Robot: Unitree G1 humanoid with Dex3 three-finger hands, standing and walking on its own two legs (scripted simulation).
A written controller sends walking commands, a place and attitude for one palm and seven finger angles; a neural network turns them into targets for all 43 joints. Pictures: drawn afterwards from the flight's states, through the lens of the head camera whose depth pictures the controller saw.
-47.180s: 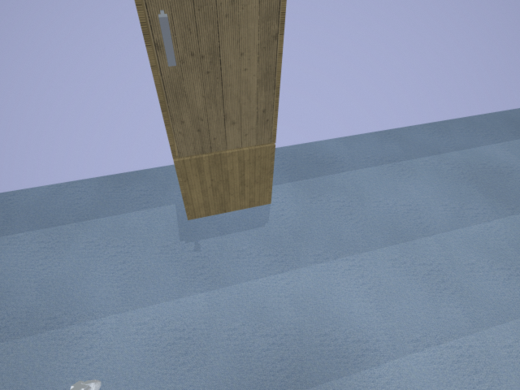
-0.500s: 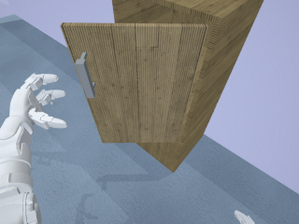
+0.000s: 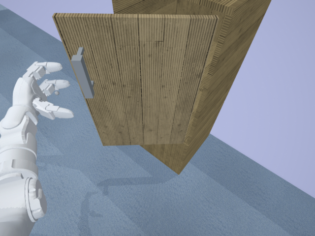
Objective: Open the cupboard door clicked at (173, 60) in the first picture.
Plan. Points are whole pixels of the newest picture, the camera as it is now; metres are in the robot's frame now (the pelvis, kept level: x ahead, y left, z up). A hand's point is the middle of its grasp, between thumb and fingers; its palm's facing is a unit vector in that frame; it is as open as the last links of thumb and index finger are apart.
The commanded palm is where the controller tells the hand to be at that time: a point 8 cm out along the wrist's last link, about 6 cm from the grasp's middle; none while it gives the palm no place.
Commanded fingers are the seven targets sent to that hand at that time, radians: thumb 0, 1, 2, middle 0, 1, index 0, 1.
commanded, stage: move the hooked fingers beside the handle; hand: left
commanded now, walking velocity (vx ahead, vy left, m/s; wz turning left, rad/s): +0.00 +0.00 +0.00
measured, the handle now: (85, 73) +0.51 +0.20 +0.12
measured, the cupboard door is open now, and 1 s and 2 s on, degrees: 42 42 42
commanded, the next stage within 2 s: slide the fingers in behind the handle in 0.96 s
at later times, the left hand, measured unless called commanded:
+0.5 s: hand (59, 90) +0.44 +0.25 +0.12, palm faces +0.06 -1.00 +0.01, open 14.0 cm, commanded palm +0.43 +0.30 +0.12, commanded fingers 0.00 -0.50 0.30 -0.30 -1.20 -0.30 -1.20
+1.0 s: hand (60, 86) +0.46 +0.26 +0.12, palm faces +0.05 -1.00 +0.00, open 14.0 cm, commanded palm +0.43 +0.30 +0.12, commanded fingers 0.00 -0.50 0.30 -0.30 -1.20 -0.30 -1.20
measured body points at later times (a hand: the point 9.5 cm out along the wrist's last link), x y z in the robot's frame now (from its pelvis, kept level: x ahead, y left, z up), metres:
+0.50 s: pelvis +0.00 -0.01 +0.00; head +0.06 +0.00 +0.44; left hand +0.44 +0.31 +0.12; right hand +0.03 -0.28 -0.11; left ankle +0.01 +0.10 -0.72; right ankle -0.01 -0.13 -0.72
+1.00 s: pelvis +0.01 +0.00 -0.01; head +0.08 +0.01 +0.44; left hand +0.45 +0.31 +0.12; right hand +0.05 -0.27 -0.11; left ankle +0.01 +0.10 -0.72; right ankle -0.01 -0.13 -0.72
